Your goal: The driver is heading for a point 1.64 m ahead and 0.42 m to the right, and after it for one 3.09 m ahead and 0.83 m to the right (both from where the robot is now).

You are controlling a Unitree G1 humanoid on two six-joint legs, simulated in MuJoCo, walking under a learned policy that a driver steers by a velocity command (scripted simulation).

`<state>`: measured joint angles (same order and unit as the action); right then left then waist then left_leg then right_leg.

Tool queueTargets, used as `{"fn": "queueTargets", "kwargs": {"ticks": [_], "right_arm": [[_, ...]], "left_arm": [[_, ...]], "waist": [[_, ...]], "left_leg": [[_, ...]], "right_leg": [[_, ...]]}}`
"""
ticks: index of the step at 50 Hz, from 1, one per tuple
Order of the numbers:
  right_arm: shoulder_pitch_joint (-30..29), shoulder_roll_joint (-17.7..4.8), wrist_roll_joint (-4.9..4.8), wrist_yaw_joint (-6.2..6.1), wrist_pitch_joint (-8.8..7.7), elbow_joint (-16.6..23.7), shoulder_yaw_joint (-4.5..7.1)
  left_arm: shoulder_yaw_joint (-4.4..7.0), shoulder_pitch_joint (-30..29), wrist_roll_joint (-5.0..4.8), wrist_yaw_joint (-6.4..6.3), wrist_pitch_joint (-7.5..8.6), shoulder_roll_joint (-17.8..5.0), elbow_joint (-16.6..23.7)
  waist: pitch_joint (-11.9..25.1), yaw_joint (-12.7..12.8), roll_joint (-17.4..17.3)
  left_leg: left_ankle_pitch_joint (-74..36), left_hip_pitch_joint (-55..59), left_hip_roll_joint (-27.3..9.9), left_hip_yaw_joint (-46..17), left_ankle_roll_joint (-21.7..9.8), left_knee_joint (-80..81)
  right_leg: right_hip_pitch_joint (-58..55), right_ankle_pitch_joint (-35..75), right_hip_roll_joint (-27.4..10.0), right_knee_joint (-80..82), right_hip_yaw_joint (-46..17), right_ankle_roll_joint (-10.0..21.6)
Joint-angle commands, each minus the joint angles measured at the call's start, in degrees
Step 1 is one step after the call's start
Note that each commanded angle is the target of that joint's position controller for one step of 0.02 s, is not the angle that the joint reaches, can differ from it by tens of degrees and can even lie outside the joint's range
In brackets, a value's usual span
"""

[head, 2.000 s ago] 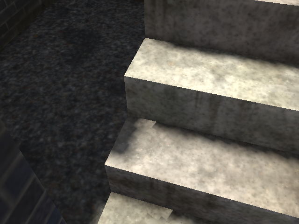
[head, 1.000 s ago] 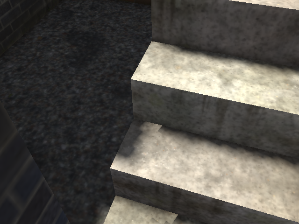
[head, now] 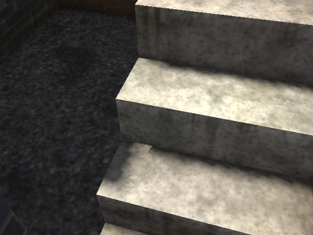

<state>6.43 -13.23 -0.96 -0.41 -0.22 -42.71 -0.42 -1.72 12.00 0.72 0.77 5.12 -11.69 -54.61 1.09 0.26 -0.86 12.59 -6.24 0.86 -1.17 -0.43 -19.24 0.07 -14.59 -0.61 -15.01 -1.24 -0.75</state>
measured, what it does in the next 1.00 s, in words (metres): stands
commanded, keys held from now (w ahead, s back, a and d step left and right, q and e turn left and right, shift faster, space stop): w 0.34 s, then no key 0.62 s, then w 0.04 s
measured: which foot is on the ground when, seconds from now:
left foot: down 0.00-1.00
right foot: down 0.00-1.00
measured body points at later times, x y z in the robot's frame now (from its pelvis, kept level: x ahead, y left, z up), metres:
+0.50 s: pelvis -0.02 -0.01 +0.00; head +0.00 -0.02 +0.45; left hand +0.11 +0.21 -0.13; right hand +0.11 -0.24 -0.12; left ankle -0.03 +0.12 -0.75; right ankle -0.07 -0.13 -0.75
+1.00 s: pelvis -0.02 -0.01 +0.00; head -0.01 -0.01 +0.45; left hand +0.05 +0.22 -0.14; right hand +0.03 -0.26 -0.14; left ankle -0.03 +0.12 -0.75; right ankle -0.07 -0.13 -0.75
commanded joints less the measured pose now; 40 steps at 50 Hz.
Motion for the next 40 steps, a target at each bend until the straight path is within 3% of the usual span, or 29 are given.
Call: {"fn": "queueTargets", "kwargs": {"ticks": [1,6,7,11,12,15,19,25,37,40], "right_arm": [[-4.51,-5.4,0.15,0.17,-1.07,4.49,1.04],[-5.21,-6.11,0.44,0.51,-1.35,4.26,0.86],[-3.87,-6.7,0.03,0.32,-1.35,3.72,1.02],[-4.95,-6.44,0.45,0.23,-1.44,3.69,0.53],[-2.15,-4.87,3.15,0.09,-2.78,2.4,-0.49],[-1.38,-4.97,2.17,0.1,-3.65,1.86,-0.78],[-0.57,-5.54,1.9,0.03,-3.88,1.53,-1.08],[2.48,-5.02,1.93,-0.07,-2.95,0.67,-1.11],[9.28,-4.39,1.52,-0.37,-1.56,-1.68,-0.59],[10.11,-4.62,1.12,-0.57,-1.38,-1.97,-0.4]], "left_arm": [[0.99,-0.8,0.08,0.04,0.53,-6.24,3.61],[0.71,-1.83,0.43,0.39,0.24,-6.84,4.84],[0.85,-1.17,0.66,0.05,0.55,-7.46,4.94],[0.65,-2.02,0.88,-0.13,0.73,-7.49,5.99],[-0.09,-3.56,-0.66,-0.86,-0.4,-4.04,6.72],[-0.15,-2.54,-0.5,-1.24,-0.81,-4.9,7.74],[-0.14,-1.72,-0.27,-1.32,-0.91,-5.31,8.04],[-0.1,-0.51,-0.34,-2.07,-1.69,-4.76,7.62],[0.7,2.88,-0.3,-2.16,-2.65,-3.48,6.52],[0.93,3.57,-0.01,-2.02,-2.65,-3.4,6.22]], "waist": [[1.97,0.03,0.57],[2.04,-0.03,0.74],[1.65,-0.61,0.81],[1.6,-0.34,0.58],[-2.31,-1.88,0.75],[1.82,-1.26,0.32],[3.61,-1.16,0.78],[1.67,-1.48,0.95],[0.06,-2.23,1.5],[-0.93,-1.9,1.75]], "left_leg": [[-23.11,3.99,-5.35,-5.4,-0.94,0.61],[-21.83,4.06,-5.7,-5.47,-0.63,1.53],[-20.89,3.33,-5.74,-5.36,-0.5,1.76],[-19.81,2.84,-5.88,-5.65,-0.37,2.24],[-20.54,0.11,-7.18,-2.57,-1.12,1.32],[-21.69,-0.28,-7.25,-2.74,-1.34,0.66],[-21.54,-0.89,-7.42,-2.51,-1.15,-0.12],[-13.93,-3.74,-7.14,-2.27,-0.24,-1.32],[-7.04,-6.41,-6.7,-2.02,-0.03,-3.49],[-11.08,-5.72,-7.3,-2.34,-0.54,-4.05]], "right_leg": [[2.4,18.07,-4.49,1.66,-4.58,0.85],[2.02,17.39,-4.52,2.07,-4.78,0.56],[2.08,16.01,-4.03,1.6,-4.87,-0.35],[2.51,15.28,-4.19,1.74,-5.06,-0.57],[5.7,17.2,-4.41,0.35,-3.87,0.82],[3.55,17.06,-4.48,-1.37,-3.97,1.32],[2.39,18.49,-4.55,-2.88,-4.03,0.88],[3.73,15.8,-4.64,-4.4,-4.4,1.17],[5.33,17.04,-4.89,-6.64,-5.91,1.2],[6.12,16.97,-4.35,-5.77,-5.91,1.07]]}}
Keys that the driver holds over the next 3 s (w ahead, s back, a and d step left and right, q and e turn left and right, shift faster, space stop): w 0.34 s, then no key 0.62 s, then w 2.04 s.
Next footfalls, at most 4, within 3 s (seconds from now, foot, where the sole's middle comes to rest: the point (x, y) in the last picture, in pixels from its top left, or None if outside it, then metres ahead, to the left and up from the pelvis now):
none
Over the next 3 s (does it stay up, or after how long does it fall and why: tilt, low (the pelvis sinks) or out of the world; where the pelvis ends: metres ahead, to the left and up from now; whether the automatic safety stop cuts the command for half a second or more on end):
stays up -0.01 -0.02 0.00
